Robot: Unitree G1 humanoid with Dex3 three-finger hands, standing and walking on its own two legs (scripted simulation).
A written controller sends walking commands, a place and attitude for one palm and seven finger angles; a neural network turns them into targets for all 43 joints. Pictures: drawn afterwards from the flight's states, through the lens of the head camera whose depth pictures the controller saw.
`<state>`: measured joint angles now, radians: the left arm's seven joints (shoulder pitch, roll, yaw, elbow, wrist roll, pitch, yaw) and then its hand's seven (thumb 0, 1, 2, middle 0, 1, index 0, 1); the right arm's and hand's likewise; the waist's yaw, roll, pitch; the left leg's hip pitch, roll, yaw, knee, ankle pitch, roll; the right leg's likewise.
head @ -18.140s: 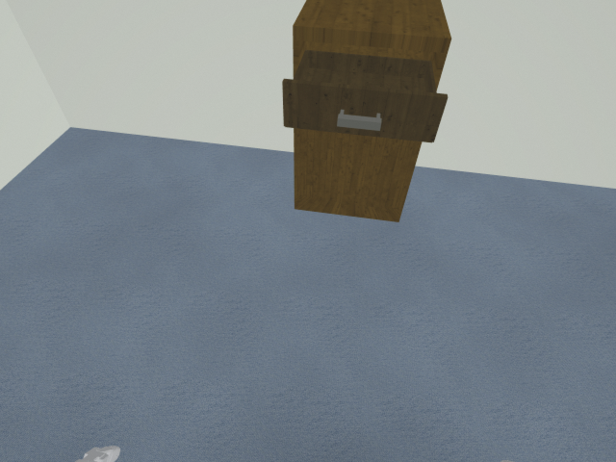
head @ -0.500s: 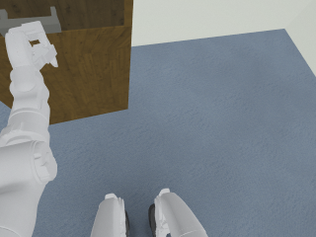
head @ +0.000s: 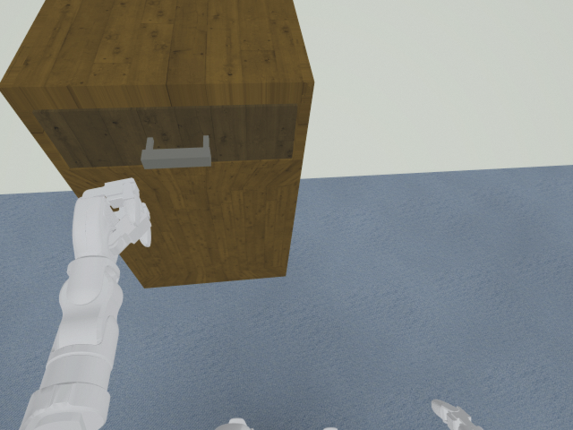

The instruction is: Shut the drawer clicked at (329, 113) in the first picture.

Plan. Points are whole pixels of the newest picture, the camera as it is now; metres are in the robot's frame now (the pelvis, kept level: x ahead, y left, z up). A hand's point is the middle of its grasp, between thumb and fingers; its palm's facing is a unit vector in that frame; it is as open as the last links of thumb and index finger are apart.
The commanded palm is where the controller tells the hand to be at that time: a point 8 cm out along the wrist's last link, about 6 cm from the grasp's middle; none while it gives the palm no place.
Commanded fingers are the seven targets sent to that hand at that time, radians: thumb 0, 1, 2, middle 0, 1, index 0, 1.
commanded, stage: draw the hand back to the body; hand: left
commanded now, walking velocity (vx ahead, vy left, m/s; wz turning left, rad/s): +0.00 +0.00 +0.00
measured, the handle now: (177, 149) +0.59 +0.21 -0.02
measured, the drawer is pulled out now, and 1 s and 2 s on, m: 0.00 0.00 0.00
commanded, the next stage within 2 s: step back with the hand held close in 0.96 s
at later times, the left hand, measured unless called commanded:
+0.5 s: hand (48, 311) +0.22 +0.22 +0.15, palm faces +0.28 -0.92 -0.26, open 3.2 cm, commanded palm +0.18 +0.27 +0.18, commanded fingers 0.00 0.90 0.90 -1.40 -1.60 -1.40 -1.60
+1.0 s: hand out of the picture +0.15 +0.23 +0.20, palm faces +0.42 -0.83 -0.36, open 3.2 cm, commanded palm +0.10 +0.27 +0.23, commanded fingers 0.00 0.90 0.90 -1.40 -1.60 -1.40 -1.60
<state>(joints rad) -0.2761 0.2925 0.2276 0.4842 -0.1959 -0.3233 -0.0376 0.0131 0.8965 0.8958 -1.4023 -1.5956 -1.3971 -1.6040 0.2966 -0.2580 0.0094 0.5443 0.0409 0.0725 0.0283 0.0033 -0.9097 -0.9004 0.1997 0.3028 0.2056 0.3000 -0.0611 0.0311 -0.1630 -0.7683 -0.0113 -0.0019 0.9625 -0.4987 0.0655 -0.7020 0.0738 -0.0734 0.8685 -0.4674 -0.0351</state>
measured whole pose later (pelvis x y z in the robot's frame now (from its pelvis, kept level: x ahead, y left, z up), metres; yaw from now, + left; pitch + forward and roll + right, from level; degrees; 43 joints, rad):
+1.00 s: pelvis -0.02 -0.02 +0.05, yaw +1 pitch -4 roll -1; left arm 0.54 0.32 0.27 -0.43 -0.09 -0.09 0.10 0.01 0.89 0.89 -1.41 -1.59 -1.40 -1.60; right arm 0.21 -0.23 0.03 0.60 0.02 -0.08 -0.06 0.01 -0.91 -0.90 0.20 0.30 0.21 0.30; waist 0.07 0.07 0.00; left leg -0.14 -0.04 0.00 0.48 -0.27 0.05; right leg -0.08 0.06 -0.05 0.41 -0.26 -0.05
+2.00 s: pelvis -0.10 +0.02 +0.04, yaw +2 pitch +1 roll -3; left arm 0.60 0.40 0.38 -0.62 0.00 -0.24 0.13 0.01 0.88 0.89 -1.41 -1.59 -1.40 -1.60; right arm 0.23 -0.22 0.00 0.54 -0.01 -0.05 -0.07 0.01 -0.90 -0.90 0.20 0.30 0.21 0.30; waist -0.01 0.00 0.04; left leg -0.42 -0.05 0.02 0.60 -0.20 0.11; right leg -0.35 0.07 0.02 0.62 -0.23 0.01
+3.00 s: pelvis -0.29 +0.01 +0.04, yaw -2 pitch +0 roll -2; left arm 0.56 0.40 0.41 -0.54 -0.03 -0.24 0.17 0.01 0.88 0.89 -1.41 -1.59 -1.41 -1.60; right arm 0.28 -0.19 0.00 0.61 0.00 -0.08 -0.08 0.01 -0.91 -0.90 0.20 0.30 0.20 0.30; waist -0.02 -0.03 0.00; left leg -0.34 -0.01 0.02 0.63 -0.29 0.06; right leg -0.31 0.03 -0.01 0.88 -0.50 -0.03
